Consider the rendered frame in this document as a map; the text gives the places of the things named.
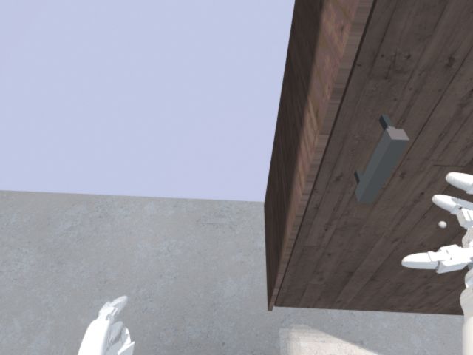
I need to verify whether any handle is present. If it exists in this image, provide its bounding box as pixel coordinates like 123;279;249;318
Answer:
354;115;409;203

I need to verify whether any right robot hand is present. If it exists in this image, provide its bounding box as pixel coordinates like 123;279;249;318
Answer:
401;172;473;274

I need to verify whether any wardrobe door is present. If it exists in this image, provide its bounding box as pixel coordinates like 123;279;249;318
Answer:
274;0;473;315

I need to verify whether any left robot hand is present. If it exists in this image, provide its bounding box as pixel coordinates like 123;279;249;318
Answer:
78;296;135;355

